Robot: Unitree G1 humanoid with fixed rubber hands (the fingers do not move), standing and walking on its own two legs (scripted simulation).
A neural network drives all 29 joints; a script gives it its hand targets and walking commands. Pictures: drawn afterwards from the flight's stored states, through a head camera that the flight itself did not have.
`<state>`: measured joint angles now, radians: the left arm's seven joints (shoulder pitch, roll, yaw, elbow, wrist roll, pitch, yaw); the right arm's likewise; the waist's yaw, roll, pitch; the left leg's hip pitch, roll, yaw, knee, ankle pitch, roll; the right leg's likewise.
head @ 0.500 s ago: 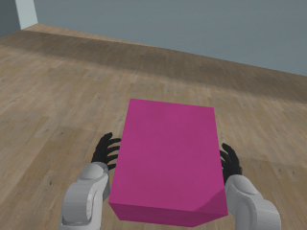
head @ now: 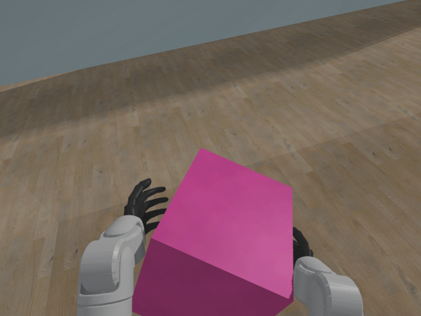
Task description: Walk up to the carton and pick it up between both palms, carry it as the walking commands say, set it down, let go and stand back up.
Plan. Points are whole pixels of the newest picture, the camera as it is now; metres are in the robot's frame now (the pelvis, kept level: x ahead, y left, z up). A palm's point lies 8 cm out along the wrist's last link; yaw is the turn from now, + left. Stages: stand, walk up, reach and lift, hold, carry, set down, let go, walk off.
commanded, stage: carry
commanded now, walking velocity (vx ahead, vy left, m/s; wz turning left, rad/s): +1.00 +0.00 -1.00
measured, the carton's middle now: (213, 246) +0.27 +0.03 +0.01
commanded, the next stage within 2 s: none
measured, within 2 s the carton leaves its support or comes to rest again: neither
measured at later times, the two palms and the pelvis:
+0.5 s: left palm (268, 164) +0.41 -0.08 +0.10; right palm out of the picture +0.26 -0.34 +0.07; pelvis +0.13 -0.11 -0.02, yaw -24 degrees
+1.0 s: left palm out of the picture +0.59 -0.54 +0.11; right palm out of the picture +0.33 -0.67 +0.10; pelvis +0.35 -0.38 +0.03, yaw -61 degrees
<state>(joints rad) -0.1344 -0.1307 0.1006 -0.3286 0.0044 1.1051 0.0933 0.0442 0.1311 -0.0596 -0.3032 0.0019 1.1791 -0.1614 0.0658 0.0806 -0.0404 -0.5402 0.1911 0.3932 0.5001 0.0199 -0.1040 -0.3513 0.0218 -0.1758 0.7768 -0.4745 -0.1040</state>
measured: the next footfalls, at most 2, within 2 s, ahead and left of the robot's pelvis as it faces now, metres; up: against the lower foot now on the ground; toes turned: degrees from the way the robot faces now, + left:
left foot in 0.20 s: +0.02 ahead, +0.20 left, +0.00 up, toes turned +2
right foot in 0.48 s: +0.17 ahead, -0.23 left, +0.00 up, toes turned -32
